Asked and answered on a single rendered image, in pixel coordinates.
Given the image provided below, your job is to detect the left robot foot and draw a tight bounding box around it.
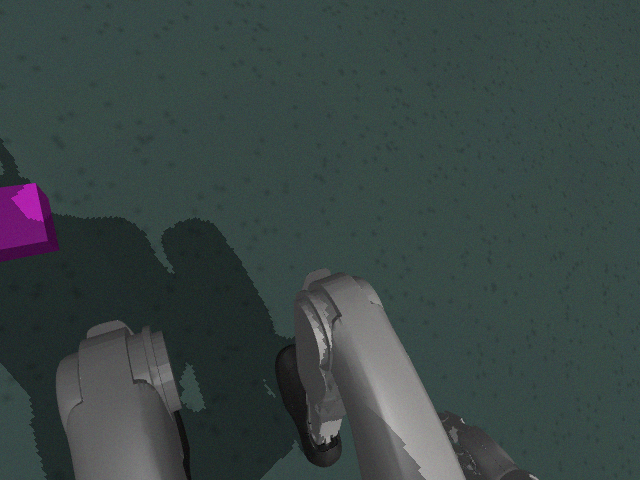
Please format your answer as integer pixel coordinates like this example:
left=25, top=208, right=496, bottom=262
left=174, top=410, right=192, bottom=480

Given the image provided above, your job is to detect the right robot hand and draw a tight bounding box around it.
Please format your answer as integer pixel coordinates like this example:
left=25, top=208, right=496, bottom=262
left=437, top=410, right=519, bottom=480

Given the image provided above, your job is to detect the carton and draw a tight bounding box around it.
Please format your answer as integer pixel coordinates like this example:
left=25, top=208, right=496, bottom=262
left=0, top=183, right=59, bottom=262

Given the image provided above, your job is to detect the right robot foot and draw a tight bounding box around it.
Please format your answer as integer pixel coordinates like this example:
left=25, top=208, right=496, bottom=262
left=275, top=344, right=342, bottom=467

